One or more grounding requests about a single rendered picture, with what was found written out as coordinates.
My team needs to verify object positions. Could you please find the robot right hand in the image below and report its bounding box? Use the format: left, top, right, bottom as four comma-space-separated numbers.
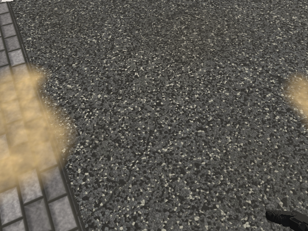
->
265, 210, 308, 231

